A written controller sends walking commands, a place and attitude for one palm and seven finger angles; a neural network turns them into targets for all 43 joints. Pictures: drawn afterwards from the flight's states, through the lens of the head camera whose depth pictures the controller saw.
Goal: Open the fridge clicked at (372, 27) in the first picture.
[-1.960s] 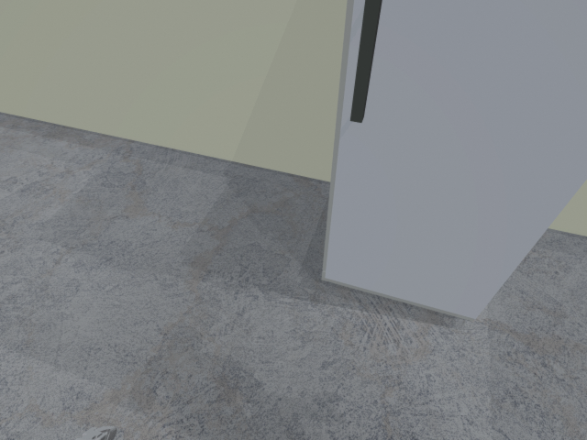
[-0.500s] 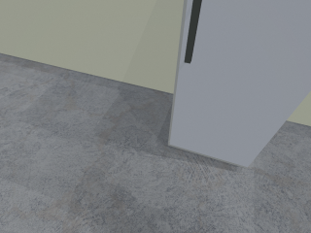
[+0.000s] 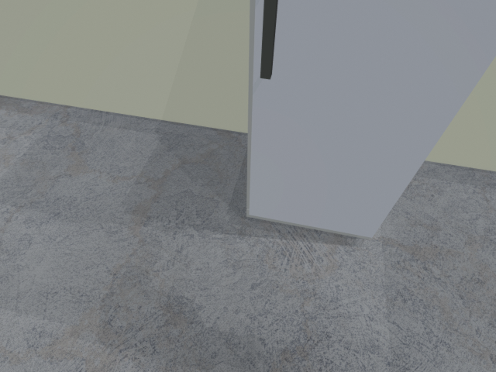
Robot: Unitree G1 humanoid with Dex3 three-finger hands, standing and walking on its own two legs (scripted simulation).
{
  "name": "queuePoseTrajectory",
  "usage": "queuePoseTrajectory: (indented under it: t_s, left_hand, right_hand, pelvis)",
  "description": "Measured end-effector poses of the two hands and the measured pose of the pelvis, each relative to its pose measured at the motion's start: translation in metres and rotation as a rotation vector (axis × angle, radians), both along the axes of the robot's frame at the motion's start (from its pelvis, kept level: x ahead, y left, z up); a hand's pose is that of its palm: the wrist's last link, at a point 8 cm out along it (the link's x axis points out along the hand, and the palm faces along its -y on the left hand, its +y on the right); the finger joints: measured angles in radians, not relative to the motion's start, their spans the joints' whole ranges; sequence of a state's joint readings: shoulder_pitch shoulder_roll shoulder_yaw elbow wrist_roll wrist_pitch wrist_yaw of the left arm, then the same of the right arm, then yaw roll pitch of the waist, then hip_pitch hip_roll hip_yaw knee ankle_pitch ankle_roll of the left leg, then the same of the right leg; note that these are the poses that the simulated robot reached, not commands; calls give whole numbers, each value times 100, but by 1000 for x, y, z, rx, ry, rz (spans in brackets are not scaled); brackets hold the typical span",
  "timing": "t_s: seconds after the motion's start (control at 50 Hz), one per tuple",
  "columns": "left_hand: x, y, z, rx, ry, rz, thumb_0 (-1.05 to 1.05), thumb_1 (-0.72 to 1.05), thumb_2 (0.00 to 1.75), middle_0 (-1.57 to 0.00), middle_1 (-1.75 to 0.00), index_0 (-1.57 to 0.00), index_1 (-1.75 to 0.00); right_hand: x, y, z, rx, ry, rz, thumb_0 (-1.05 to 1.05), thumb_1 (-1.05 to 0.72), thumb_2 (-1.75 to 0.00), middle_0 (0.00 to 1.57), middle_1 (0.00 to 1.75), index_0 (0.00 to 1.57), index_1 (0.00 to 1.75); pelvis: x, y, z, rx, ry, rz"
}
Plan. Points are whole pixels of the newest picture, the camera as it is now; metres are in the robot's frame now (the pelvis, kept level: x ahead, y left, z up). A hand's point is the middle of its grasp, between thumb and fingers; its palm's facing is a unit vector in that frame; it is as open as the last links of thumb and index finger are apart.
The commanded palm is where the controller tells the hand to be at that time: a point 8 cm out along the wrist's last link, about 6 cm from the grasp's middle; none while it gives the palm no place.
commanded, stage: turn to face it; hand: left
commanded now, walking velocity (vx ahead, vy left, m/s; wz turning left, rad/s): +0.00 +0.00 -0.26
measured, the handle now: (271, 20) +0.79 +0.00 +0.19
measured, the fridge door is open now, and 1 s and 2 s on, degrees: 0 0 0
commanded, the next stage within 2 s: take the last steps up to it in 0.20 s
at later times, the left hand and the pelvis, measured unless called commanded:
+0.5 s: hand out of the picture +0.05 +0.18 -0.16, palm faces -0.05 -0.97 -0.25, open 7.4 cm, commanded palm none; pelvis +0.00 -0.01 +0.00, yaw -7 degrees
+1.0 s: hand (160, 338) +0.20 +0.18 -0.17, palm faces -0.16 -0.98 -0.15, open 7.4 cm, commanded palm none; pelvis +0.14 +0.01 +0.01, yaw -12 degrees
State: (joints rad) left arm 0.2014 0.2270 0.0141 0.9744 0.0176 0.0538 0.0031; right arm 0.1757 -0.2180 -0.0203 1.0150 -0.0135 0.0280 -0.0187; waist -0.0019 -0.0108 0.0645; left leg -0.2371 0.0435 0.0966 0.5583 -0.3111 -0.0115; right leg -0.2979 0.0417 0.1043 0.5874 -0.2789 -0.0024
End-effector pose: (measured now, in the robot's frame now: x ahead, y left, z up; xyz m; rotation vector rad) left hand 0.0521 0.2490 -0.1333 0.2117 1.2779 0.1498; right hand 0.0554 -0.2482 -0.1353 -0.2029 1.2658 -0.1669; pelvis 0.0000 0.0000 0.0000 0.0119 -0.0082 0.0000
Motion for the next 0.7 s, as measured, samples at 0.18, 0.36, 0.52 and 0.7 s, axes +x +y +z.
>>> queuePoseTrajectory:
  t_s: [0.18,0.36,0.52,0.7]
  left_hand:
    - [9,-11,-6,-19,-17,-46,0,90,89,-20,-30,-20,-30]
    - [18,-9,-3,31,-45,-73,0,90,89,-20,-30,-20,-30]
    - [-14,-20,10,6,23,-40,0,90,89,-20,-30,-20,-30]
    - [-25,-11,-2,-70,141,1,0,90,89,-20,-30,-20,-30]
  right_hand:
    - [-46,4,-9,12,60,-90,0,-90,-90,21,30,20,30]
    - [-54,-6,-24,33,29,-134,0,-90,-90,21,30,20,30]
    - [-20,-10,-2,41,-34,-107,1,-90,-90,20,30,20,30]
    - [27,11,20,1,-94,-106,0,-90,-90,20,30,20,30]
  pelvis:
    - [-9,3,-6,4,17,-34]
    - [-9,-6,-15,18,-3,-102]
    - [6,-8,4,0,12,-123]
    - [45,12,9,-21,24,-142]
